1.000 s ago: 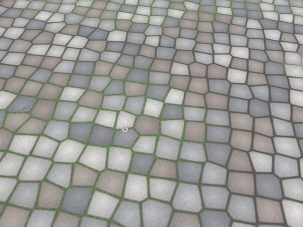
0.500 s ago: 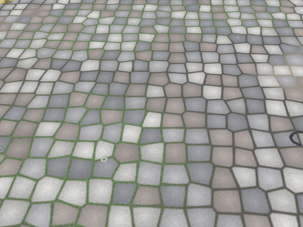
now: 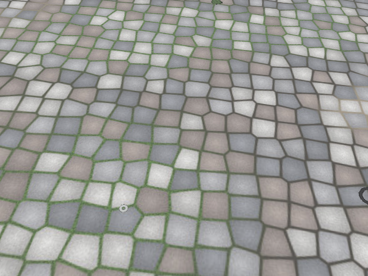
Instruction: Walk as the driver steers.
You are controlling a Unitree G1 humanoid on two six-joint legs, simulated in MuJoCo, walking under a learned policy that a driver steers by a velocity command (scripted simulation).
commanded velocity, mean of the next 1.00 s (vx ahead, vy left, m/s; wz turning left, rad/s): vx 0.47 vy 0.00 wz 0.00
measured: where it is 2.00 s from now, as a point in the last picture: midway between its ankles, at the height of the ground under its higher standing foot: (190, 142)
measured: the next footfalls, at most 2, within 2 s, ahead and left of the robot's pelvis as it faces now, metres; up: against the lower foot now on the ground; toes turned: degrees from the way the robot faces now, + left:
right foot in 0.48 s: +0.44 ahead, -0.12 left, +0.00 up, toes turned -2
left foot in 1.04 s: +0.75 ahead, +0.12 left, +0.00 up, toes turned +3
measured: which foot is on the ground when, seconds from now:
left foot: down 0.00-0.48, up 0.50-1.00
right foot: up 0.00-0.46, down 0.48-1.00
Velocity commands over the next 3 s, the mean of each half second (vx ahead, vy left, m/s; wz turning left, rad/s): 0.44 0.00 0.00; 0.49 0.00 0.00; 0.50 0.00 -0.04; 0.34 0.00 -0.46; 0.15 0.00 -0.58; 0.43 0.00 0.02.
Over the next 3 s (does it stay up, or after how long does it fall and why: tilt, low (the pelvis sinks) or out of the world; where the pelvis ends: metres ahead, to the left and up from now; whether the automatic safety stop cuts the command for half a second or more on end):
stays up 1.34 -0.20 -0.01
